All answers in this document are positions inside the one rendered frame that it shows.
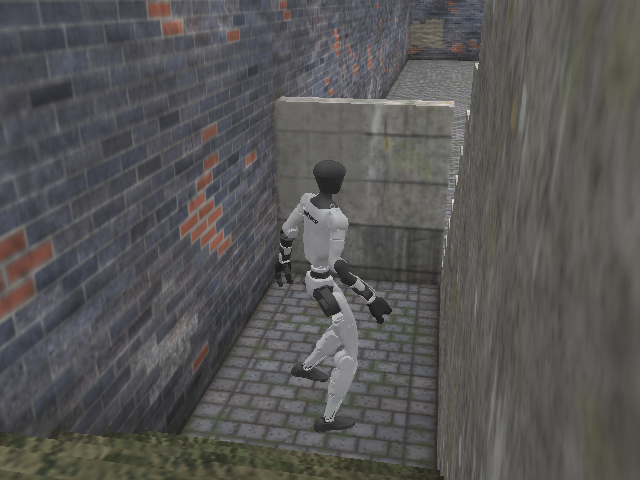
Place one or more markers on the robot left hand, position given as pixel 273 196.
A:
pixel 287 270

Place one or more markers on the robot left upper arm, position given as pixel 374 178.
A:
pixel 290 226

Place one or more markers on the robot right upper arm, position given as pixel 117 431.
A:
pixel 338 225

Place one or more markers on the right robot thigh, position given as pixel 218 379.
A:
pixel 343 321

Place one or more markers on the robot right hand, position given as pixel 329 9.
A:
pixel 379 307

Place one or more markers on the right robot shin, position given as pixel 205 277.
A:
pixel 340 381

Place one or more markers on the right robot forearm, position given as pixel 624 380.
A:
pixel 365 293

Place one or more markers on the left robot forearm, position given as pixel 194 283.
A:
pixel 285 248

